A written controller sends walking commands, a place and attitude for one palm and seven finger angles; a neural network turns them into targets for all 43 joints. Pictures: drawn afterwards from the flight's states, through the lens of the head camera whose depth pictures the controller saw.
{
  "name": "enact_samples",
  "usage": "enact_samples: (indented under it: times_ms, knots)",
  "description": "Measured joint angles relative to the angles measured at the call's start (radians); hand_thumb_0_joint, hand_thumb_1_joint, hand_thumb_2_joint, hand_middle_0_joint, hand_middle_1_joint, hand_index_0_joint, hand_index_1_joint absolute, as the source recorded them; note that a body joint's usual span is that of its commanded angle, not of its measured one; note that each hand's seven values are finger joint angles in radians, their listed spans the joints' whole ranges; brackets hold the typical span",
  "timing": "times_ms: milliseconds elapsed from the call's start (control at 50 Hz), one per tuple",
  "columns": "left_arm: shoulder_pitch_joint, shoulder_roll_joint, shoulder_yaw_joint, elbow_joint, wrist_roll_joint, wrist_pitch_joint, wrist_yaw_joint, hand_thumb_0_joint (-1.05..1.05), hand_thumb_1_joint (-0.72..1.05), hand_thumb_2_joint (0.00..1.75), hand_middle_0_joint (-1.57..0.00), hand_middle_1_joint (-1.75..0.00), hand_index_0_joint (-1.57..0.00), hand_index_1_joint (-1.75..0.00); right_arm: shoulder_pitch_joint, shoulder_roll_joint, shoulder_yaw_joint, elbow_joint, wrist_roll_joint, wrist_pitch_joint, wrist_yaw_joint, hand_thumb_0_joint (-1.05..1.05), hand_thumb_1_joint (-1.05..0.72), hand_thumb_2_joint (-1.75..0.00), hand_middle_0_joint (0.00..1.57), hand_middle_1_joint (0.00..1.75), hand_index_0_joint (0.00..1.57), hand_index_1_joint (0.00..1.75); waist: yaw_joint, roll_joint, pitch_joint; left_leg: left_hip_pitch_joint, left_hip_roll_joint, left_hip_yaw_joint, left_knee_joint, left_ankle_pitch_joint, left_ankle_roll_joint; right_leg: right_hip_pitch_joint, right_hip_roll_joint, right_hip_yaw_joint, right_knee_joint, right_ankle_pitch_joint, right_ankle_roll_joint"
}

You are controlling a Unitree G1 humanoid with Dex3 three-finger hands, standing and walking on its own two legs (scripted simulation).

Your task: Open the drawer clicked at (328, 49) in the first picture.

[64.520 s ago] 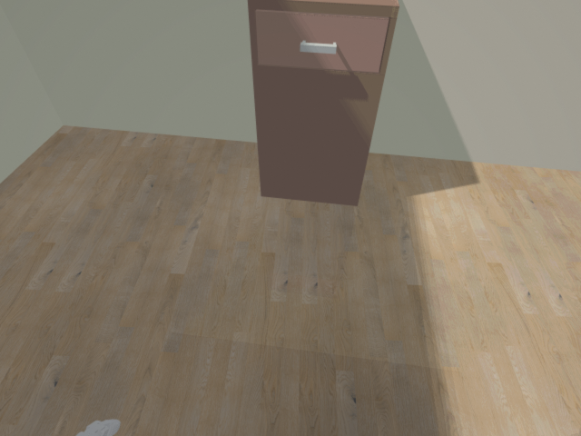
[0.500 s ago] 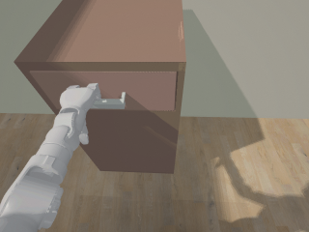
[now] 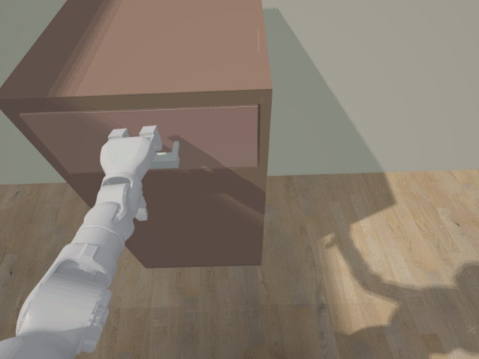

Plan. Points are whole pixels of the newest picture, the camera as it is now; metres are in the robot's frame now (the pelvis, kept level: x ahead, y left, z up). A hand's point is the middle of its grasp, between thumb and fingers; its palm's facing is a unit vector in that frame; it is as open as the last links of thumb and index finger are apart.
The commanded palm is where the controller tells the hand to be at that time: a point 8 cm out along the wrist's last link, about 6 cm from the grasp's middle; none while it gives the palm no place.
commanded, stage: lower the fingers behind the handle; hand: left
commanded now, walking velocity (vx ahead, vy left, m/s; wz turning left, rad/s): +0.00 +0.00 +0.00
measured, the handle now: (149, 153) +0.50 +0.19 +0.02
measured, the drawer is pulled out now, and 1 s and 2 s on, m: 0.00 0.00 0.03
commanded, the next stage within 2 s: close the thumb around the handle in 0.84 s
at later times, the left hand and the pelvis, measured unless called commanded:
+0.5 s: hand (144, 183) +0.44 +0.19 +0.00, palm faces -0.03 +0.00 -1.00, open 14.0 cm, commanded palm +0.41 +0.20 +0.06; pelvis +0.00 -0.01 -0.01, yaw +0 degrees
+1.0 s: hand (143, 184) +0.44 +0.19 +0.00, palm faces -0.02 -0.03 -1.00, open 13.9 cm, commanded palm +0.40 +0.20 +0.06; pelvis +0.00 +0.00 -0.01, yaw +0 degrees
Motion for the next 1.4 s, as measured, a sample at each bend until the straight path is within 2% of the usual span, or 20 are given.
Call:
enact_samples:
  times_ms: [100, 240, 300, 400, 520, 660, 800, 1020, 1160, 1400]
  knots:
    - [0.003, 0.035, 0.016, 0.016, 0.016, -0.061, -0.037, 0.0, -0.49, 0.3, -0.29, -1.2, -0.32, -1.2, 0.009, -0.016, 0.006, -0.018, 0.003, -0.005, -0.018, 0.01, -0.9, -0.9, 0.2, 0.3, 0.2, 0.3, -0.009, -0.019, 0.004, 0.014, 0.005, 0.002, -0.005, 0.001, -0.005, 0.009, 0.005, 0.002, 0.001, -0.002, -0.006]
    - [0.018, 0.049, 0.02, -0.021, 0.032, -0.126, 0.009, -0.01, -0.49, 0.3, -0.27, -1.19, -0.27, -1.19, 0.014, -0.048, -0.026, -0.035, -0.003, -0.03, -0.012, 0.01, -0.9, -0.9, 0.2, 0.3, 0.2, 0.3, 0.006, -0.032, 0.005, -0.037, 0.008, -0.004, 0.029, -0.009, -0.009, -0.038, 0.007, -0.004, 0.03, -0.01, -0.01]
    - [0.021, 0.039, 0.019, -0.021, 0.043, -0.123, 0.041, -0.01, -0.49, 0.3, -0.26, -1.19, -0.26, -1.19, 0.009, -0.053, -0.036, -0.029, -0.007, -0.036, -0.003, 0.01, -0.9, -0.9, 0.2, 0.3, 0.2, 0.3, 0.011, -0.032, -0.003, -0.063, 0.008, -0.007, 0.047, -0.016, -0.009, -0.062, 0.006, -0.006, 0.045, -0.016, -0.01]
    - [0.021, 0.016, 0.013, -0.004, 0.054, -0.083, 0.076, -0.01, -0.49, 0.3, -0.25, -1.19, -0.27, -1.19, -0.003, -0.045, -0.04, -0.02, -0.012, -0.037, 0.011, 0.01, -0.9, -0.9, 0.2, 0.3, 0.2, 0.3, 0.009, -0.028, -0.016, -0.09, 0.009, -0.01, 0.068, -0.026, -0.009, -0.086, 0.007, -0.009, 0.063, -0.025, -0.011]
    - [0.012, 0.007, 0.012, 0.031, 0.052, -0.053, 0.072, -0.01, -0.49, 0.3, -0.24, -1.19, -0.3, -1.2, -0.016, -0.023, -0.022, -0.019, -0.011, -0.032, 0.01, 0.01, -0.9, -0.9, 0.2, 0.3, 0.2, 0.3, -0.002, -0.022, -0.016, -0.095, 0.01, -0.01, 0.078, -0.034, -0.008, -0.091, 0.008, -0.009, 0.072, -0.032, -0.01]
    - [0.022, 0.018, 0.032, 0.02, 0.05, -0.084, 0.053, 0.0, -0.49, 0.3, -0.28, -1.2, -0.31, -1.2, -0.008, -0.009, -0.01, -0.023, -0.014, -0.031, 0.001, 0.01, -0.9, -0.9, 0.2, 0.3, 0.2, 0.3, -0.004, -0.017, -0.015, -0.093, 0.01, -0.005, 0.079, -0.037, -0.006, -0.092, 0.008, -0.004, 0.074, -0.033, -0.007]
    - [0.032, 0.017, 0.034, 0.006, 0.051, -0.101, 0.066, -0.01, -0.49, 0.3, -0.28, -1.2, -0.31, -1.2, 0.004, -0.015, -0.018, -0.019, -0.014, -0.033, 0.006, 0.01, -0.9, -0.9, 0.2, 0.3, 0.2, 0.3, 0.0, -0.016, -0.016, -0.099, 0.008, -0.004, 0.088, -0.042, -0.003, -0.096, 0.006, -0.002, 0.079, -0.037, -0.004]
    - [0.055, 0.006, 0.037, -0.017, 0.054, -0.076, 0.074, -0.01, -0.47, 0.31, -0.27, -1.19, -0.31, -1.2, 0.001, -0.024, -0.03, -0.018, -0.016, -0.026, 0.016, 0.01, -0.9, -0.9, 0.2, 0.3, 0.2, 0.3, -0.005, -0.017, -0.022, -0.094, 0.009, 0.002, 0.087, -0.045, 0.001, -0.091, 0.008, 0.005, 0.073, -0.033, 0.001]
    - [0.057, 0.006, 0.03, -0.023, 0.048, -0.066, 0.068, -0.01, -0.28, 0.39, -0.28, -1.2, -0.32, -1.21, -0.003, -0.022, -0.027, -0.026, -0.011, -0.026, 0.015, 0.01, -0.9, -0.9, 0.2, 0.3, 0.2, 0.3, -0.006, -0.019, -0.016, -0.082, 0.009, 0.005, 0.081, -0.044, 0.002, -0.08, 0.008, 0.007, 0.066, -0.031, 0.002]
    - [0.058, -0.002, 0.025, -0.029, 0.05, -0.06, 0.069, 0.0, 0.31, 0.65, -0.32, -1.25, -0.35, -1.26, -0.007, -0.016, -0.024, -0.019, -0.014, -0.025, 0.015, 0.01, -0.9, -0.9, 0.2, 0.3, 0.2, 0.3, 0.003, -0.015, -0.019, -0.082, 0.008, 0.001, 0.079, -0.046, 0.001, -0.079, 0.008, 0.004, 0.066, -0.036, 0.001]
